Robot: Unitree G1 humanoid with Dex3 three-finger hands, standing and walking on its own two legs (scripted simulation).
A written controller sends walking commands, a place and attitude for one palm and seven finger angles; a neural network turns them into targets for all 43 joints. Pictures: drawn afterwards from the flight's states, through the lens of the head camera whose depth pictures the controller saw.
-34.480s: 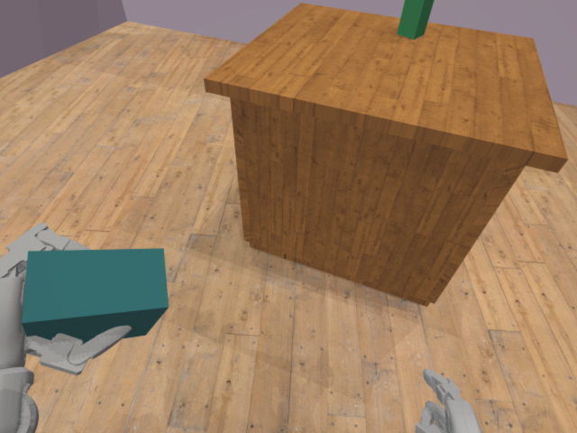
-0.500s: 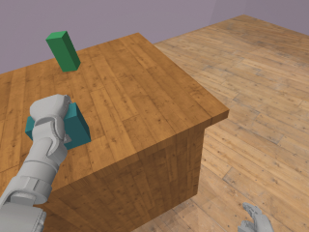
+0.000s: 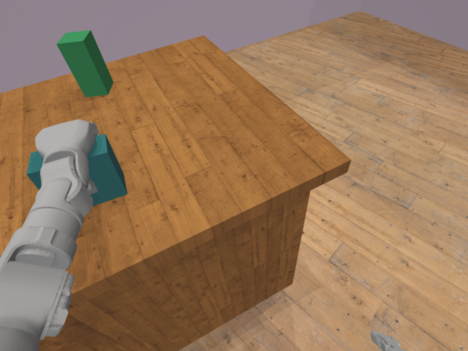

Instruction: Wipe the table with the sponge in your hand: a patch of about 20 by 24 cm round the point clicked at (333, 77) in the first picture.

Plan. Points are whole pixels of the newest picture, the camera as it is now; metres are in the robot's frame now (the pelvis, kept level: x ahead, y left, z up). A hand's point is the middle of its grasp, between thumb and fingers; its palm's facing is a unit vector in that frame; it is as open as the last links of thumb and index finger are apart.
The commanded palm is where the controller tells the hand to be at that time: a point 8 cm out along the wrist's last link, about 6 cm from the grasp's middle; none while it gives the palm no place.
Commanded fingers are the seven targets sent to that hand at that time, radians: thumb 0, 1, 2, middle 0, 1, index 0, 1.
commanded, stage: wipe forward along the third lane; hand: left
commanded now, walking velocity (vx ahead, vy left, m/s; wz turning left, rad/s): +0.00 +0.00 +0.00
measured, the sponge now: (86, 182) +0.40 +0.30 +0.09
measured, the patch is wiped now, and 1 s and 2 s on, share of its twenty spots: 0.90 0.95 0.95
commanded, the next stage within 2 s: wipe back along the third lane in 0.26 s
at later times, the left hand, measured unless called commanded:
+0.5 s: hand (82, 148) +0.45 +0.32 +0.12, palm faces -0.05 +0.02 -1.00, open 9.9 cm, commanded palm +0.42 +0.29 +0.15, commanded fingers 0.00 0.10 1.30 -1.20 -1.60 -1.20 -1.60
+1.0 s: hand (83, 159) +0.42 +0.30 +0.13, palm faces +0.09 -0.05 -0.99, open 9.9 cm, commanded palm +0.37 +0.27 +0.15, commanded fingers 0.00 0.10 1.30 -1.20 -1.60 -1.20 -1.60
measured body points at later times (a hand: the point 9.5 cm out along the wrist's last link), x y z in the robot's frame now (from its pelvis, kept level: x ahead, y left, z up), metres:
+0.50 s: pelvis +0.03 +0.04 +0.01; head +0.05 +0.01 +0.45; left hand +0.45 +0.31 +0.18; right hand +0.15 -0.22 -0.13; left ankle +0.00 +0.14 -0.73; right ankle +0.04 -0.04 -0.73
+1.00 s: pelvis +0.06 +0.07 +0.01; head +0.05 +0.03 +0.45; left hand +0.41 +0.29 +0.18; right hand +0.31 -0.13 -0.07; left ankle +0.00 +0.14 -0.73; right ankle +0.04 -0.04 -0.73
